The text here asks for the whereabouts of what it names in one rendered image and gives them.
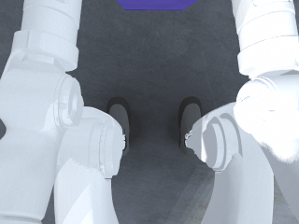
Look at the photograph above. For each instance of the robot left upper arm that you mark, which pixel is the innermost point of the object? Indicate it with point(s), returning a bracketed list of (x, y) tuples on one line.
[(37, 108)]

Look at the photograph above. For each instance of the robot right forearm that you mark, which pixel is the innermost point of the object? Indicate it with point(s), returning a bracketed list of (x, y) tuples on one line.
[(268, 37)]

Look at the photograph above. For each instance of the carton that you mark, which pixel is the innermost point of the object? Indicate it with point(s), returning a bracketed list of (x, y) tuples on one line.
[(177, 5)]

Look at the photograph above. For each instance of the left robot foot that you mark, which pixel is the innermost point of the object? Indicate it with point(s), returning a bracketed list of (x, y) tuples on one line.
[(119, 109)]

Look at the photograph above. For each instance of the robot right upper arm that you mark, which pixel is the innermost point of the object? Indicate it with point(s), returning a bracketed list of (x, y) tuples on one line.
[(268, 108)]

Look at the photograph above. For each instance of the left robot shin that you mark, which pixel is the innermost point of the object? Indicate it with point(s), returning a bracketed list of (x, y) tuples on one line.
[(91, 112)]

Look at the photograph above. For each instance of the robot left forearm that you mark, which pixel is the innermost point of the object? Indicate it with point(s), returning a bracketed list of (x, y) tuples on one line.
[(47, 40)]

